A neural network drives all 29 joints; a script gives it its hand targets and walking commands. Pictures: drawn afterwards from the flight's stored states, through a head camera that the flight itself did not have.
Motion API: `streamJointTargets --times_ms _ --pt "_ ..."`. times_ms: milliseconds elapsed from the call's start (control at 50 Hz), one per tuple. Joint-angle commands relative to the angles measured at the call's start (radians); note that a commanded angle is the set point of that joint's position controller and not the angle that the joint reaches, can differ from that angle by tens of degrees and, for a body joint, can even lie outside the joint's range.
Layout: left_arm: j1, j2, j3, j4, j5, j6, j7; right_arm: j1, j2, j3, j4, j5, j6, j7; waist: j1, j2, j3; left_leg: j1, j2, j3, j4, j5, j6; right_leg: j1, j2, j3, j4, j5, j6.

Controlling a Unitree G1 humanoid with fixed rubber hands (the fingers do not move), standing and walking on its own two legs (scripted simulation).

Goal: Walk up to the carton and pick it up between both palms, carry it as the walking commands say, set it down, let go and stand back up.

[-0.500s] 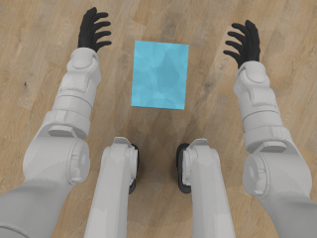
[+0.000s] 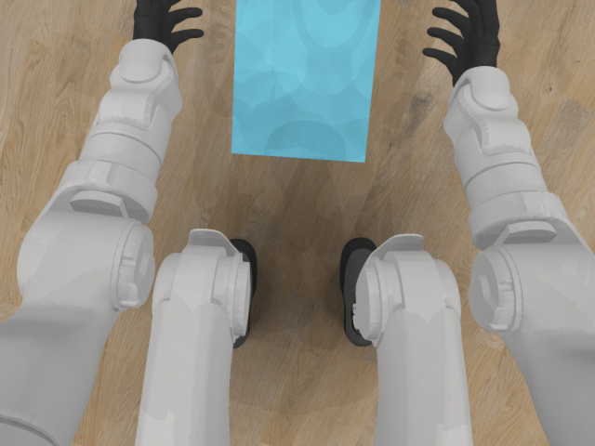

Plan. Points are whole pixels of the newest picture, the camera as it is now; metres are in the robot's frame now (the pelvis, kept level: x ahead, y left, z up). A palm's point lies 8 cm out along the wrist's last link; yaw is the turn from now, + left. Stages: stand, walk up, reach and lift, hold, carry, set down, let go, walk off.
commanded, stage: reach and lift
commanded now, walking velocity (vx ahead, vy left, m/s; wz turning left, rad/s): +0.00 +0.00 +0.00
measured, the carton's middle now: (302, 84) +0.51 +0.00 -0.32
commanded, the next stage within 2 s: none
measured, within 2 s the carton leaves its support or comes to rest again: leaves its support in 1.84 s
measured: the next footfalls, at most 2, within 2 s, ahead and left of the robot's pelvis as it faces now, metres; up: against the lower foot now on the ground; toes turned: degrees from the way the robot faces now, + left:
none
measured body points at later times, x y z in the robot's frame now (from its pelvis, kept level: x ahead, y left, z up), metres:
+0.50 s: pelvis +0.00 +0.00 -0.04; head +0.37 +0.00 +0.22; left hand +0.53 +0.16 -0.24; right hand +0.52 -0.19 -0.23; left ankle +0.11 +0.12 -0.36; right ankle +0.11 -0.12 -0.36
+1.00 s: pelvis -0.01 +0.00 -0.03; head +0.37 +0.00 +0.21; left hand +0.54 +0.14 -0.24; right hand +0.53 -0.16 -0.23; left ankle +0.11 +0.12 -0.36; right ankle +0.11 -0.12 -0.36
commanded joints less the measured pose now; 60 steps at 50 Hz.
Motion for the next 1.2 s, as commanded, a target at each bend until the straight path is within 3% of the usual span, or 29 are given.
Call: streamJointTargets --times_ms 0,120,140,180,280,680,900,1080,1180 --pt "-0.250 0.099 -0.005 -0.070 -0.012 -0.028 -0.001 -0.228 -0.104 0.008 -0.072 0.013 -0.028 0.001 -0.008 0.036 -1.119 0.566 0.013 0.042 -0.127 0.284 -0.013 0.592 -0.010 -0.053 -0.110 0.288 0.012" --pt "-0.300 0.113 -0.023 -0.014 -0.018 -0.043 -0.007 -0.279 -0.112 0.028 -0.034 0.026 -0.044 0.007 -0.014 0.041 -1.027 0.527 0.023 0.022 -0.077 0.267 -0.005 0.500 -0.018 -0.044 -0.063 0.262 0.010" --pt "-0.315 0.115 -0.021 -0.004 -0.013 -0.044 -0.008 -0.292 -0.106 0.034 -0.021 0.034 -0.047 0.009 -0.003 0.051 -0.994 0.501 0.020 0.023 -0.072 0.259 -0.004 0.488 -0.015 -0.038 -0.058 0.251 0.006" --pt "-0.329 0.103 -0.029 0.003 -0.010 -0.055 -0.015 -0.296 -0.083 0.050 0.017 0.052 -0.057 0.021 0.007 0.056 -0.925 0.469 0.020 0.015 -0.057 0.288 0.000 0.458 -0.014 -0.028 -0.039 0.281 -0.001" --pt "-0.299 0.085 -0.037 0.019 -0.017 -0.068 -0.020 -0.264 -0.090 0.040 0.077 0.052 -0.072 0.029 -0.005 0.064 -0.909 0.478 0.022 -0.001 -0.029 0.343 -0.003 0.433 -0.013 -0.018 -0.018 0.322 -0.003" --pt "-0.335 0.073 -0.062 0.060 -0.041 -0.069 -0.026 -0.327 -0.074 0.060 0.119 0.067 -0.076 0.029 -0.001 0.041 -0.851 0.430 0.016 0.001 -0.034 0.274 0.003 0.431 -0.014 -0.010 -0.025 0.271 -0.005" --pt "-0.359 0.012 -0.066 0.082 -0.009 -0.074 -0.022 -0.349 -0.015 0.058 0.149 0.039 -0.085 0.019 0.003 0.037 -0.834 0.435 -0.003 0.001 -0.039 0.268 0.002 0.450 0.002 -0.014 -0.031 0.272 -0.006" --pt "-0.417 -0.151 -0.102 0.051 -0.002 -0.073 -0.054 -0.363 0.117 0.036 0.163 -0.027 -0.090 0.027 -0.038 0.048 -0.810 0.430 -0.028 -0.003 -0.038 0.272 -0.005 0.474 0.021 -0.021 -0.030 0.296 -0.013" --pt "-0.559 -0.521 -0.136 0.028 0.047 -0.042 -0.145 -0.527 0.501 0.067 0.138 -0.087 -0.060 0.122 -0.038 0.049 -0.756 0.401 -0.051 0.000 -0.033 0.259 -0.002 0.432 0.045 -0.031 -0.008 0.275 -0.021"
